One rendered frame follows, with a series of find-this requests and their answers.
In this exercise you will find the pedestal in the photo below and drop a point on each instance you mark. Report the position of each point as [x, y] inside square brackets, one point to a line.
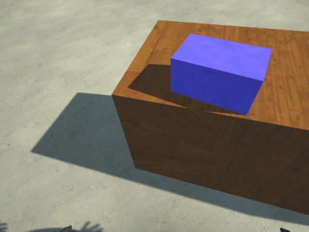
[262, 156]

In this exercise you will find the carton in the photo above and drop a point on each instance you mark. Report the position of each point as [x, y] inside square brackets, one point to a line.
[219, 72]

